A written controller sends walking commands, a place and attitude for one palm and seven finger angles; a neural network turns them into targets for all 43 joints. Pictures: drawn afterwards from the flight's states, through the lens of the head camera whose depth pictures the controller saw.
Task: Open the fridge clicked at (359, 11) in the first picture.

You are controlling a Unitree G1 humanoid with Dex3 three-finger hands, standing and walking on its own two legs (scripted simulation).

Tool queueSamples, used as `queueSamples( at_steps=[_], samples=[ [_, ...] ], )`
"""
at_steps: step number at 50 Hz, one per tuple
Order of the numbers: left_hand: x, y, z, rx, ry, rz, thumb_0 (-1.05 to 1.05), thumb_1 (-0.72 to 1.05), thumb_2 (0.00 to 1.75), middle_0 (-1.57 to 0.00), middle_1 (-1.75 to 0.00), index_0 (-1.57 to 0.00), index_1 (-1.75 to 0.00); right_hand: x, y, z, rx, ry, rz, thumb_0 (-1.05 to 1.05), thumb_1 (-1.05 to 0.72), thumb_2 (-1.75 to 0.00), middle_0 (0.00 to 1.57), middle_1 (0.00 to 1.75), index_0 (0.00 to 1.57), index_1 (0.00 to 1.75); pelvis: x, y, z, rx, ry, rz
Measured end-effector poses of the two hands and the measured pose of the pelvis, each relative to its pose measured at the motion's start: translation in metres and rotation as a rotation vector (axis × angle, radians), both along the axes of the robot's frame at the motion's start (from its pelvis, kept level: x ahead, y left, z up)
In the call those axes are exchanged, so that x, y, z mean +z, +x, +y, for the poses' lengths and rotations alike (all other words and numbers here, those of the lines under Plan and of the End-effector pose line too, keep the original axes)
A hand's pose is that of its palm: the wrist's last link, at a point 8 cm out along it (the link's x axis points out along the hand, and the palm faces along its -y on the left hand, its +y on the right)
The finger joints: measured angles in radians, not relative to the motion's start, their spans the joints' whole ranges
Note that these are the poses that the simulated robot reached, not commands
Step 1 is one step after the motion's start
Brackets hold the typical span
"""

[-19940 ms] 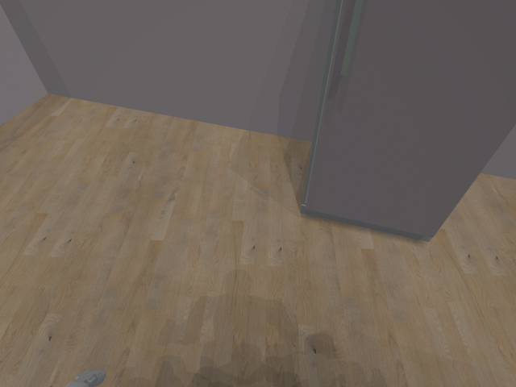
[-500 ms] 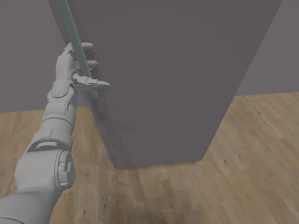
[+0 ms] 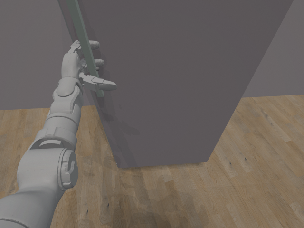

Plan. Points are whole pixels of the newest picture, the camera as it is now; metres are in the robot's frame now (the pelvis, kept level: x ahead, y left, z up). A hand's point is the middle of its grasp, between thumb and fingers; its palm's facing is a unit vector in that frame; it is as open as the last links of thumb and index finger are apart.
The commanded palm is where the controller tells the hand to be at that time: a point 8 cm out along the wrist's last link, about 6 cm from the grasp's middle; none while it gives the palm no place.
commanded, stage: grip the handle and tug to test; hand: left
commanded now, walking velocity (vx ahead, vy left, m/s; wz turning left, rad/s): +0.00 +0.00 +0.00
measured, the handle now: (89, 49) +0.54 +0.16 +0.19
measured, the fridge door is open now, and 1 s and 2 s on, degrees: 0 0 1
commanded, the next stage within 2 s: pull the door a little, standing still in 1.46 s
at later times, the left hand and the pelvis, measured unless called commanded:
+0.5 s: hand (97, 67) +0.48 +0.14 +0.17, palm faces +0.05 -1.00 -0.01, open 9.3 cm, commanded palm +0.46 +0.19 +0.17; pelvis +0.01 +0.00 +0.00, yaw -1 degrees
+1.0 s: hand (97, 67) +0.49 +0.14 +0.17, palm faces +0.07 -1.00 -0.01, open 5.3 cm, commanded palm +0.46 +0.18 +0.17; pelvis +0.01 +0.00 +0.00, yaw +0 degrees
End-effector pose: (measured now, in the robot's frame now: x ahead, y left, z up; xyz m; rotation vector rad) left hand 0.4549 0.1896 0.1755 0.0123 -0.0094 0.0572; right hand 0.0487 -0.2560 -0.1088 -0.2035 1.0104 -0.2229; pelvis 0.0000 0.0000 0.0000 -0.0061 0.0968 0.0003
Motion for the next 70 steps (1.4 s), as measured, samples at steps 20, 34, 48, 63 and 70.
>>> queueSamples(
  at_steps=[20, 34, 48, 63, 70],
  samples=[
    [0.001, 0.005, 0.001, -0.004, -0.009, -0.008, -0.01, -0.05, 0.49, -0.34, -1.27, -0.33, -1.26, 0.000, -0.003, 0.002, -0.015, 0.008, 0.011, 0.01, -0.90, -0.90, 0.20, 0.30, 0.20, 0.30, 0.000, 0.005, 0.002, -0.009, -0.002, 0.006],
    [-0.001, 0.007, 0.003, 0.000, -0.008, -0.001, 0.00, 0.59, 0.77, -0.41, -1.36, -0.40, -1.35, 0.002, 0.009, 0.001, -0.003, 0.002, -0.003, 0.01, -0.90, -0.90, 0.20, 0.30, 0.20, 0.30, 0.001, 0.007, 0.001, -0.006, -0.002, 0.010],
    [0.000, 0.007, 0.001, 0.011, -0.002, 0.004, 0.00, 0.76, 0.82, -0.42, -1.39, -0.40, -1.39, -0.001, 0.010, 0.003, 0.010, 0.011, 0.012, 0.01, -0.90, -0.90, 0.20, 0.30, 0.20, 0.30, 0.000, 0.008, 0.000, 0.004, -0.003, 0.013],
    [-0.001, 0.006, 0.001, 0.010, 0.000, -0.001, 0.00, 0.77, 0.81, -0.39, -1.40, -0.37, -1.40, 0.001, 0.010, 0.002, -0.010, 0.017, -0.006, 0.01, -0.90, -0.90, 0.20, 0.30, 0.20, 0.30, 0.001, 0.012, 0.001, -0.011, -0.002, 0.010],
    [-0.002, 0.005, 0.000, 0.007, -0.013, -0.011, 0.01, 0.78, 0.80, -0.36, -1.40, -0.35, -1.40, 0.003, 0.024, 0.003, -0.016, 0.025, -0.023, 0.01, -0.90, -0.90, 0.20, 0.30, 0.20, 0.30, 0.003, 0.021, 0.002, -0.022, -0.003, 0.003]
  ],
)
